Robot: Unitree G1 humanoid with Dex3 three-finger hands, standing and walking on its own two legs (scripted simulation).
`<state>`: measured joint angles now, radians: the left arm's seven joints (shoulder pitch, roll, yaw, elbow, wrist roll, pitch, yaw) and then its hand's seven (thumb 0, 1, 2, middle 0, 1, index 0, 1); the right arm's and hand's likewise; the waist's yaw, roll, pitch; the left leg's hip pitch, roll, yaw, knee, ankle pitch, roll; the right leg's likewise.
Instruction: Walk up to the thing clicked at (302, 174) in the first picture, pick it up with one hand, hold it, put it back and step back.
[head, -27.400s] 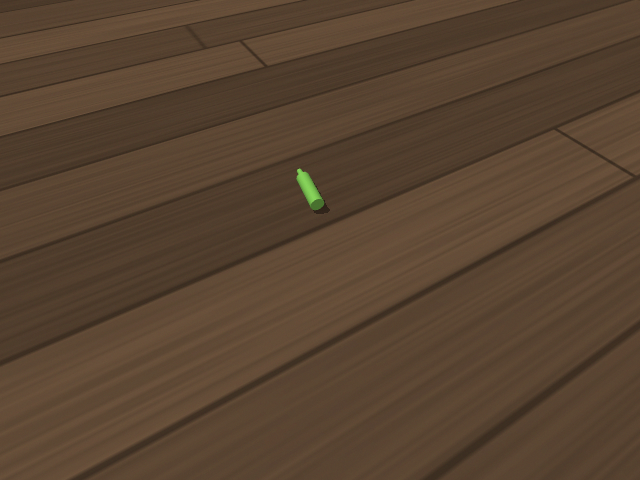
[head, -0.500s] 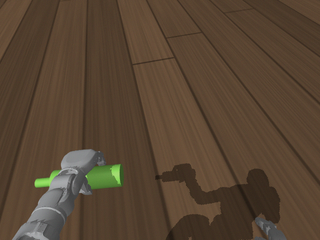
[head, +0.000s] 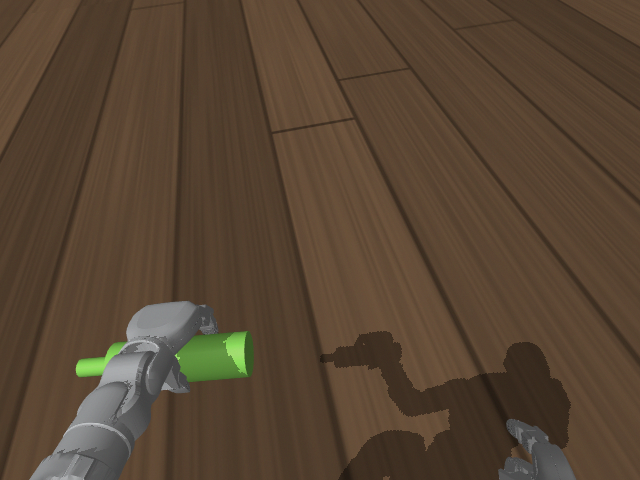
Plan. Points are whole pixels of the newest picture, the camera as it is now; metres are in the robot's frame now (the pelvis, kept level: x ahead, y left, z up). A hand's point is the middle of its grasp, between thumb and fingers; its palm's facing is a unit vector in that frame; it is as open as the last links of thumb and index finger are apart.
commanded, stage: hold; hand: left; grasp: from above
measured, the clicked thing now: (165, 360) +0.30 +0.25 -0.07
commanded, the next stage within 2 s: crouch in 0.80 s
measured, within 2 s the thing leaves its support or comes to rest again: neither
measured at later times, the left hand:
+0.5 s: hand (174, 355) +0.29 +0.22 -0.03, palm faces -0.46 -0.06 -0.89, open 9.5 cm
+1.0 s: hand (174, 349) +0.30 +0.22 -0.04, palm faces -0.45 -0.06 -0.89, open 9.5 cm
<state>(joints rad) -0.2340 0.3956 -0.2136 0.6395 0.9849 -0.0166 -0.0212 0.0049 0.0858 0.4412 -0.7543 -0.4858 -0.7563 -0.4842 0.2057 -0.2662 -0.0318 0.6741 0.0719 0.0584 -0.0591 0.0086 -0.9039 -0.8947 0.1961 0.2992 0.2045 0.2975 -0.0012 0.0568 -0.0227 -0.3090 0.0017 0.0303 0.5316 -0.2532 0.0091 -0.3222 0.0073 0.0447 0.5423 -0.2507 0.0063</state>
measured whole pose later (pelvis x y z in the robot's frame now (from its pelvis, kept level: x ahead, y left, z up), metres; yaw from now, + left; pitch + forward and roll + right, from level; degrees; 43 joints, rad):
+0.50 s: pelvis +0.01 +0.00 +0.00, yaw +0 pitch +1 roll +0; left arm -0.22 0.40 -0.22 0.60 0.98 -0.02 -0.05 0.00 0.06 0.49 -0.73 -0.53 -0.74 -0.53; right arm 0.19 -0.26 -0.02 0.66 0.08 0.07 -0.06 0.01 -0.91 -0.90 0.20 0.30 0.20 0.30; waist 0.01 0.06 -0.01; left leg -0.26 0.00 0.03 0.48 -0.24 0.01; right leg -0.27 0.00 0.04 0.50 -0.24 0.01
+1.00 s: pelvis +0.02 +0.00 +0.00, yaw +0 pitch +1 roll +0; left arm -0.22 0.39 -0.21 0.63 1.00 -0.02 -0.02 0.00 0.05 0.53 -0.72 -0.55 -0.72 -0.55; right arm 0.20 -0.26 -0.04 0.67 0.08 0.09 -0.06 0.01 -0.90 -0.90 0.20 0.30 0.20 0.30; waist 0.01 0.06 -0.01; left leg -0.25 0.00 0.03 0.48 -0.25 0.01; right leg -0.26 0.00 0.04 0.48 -0.25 0.01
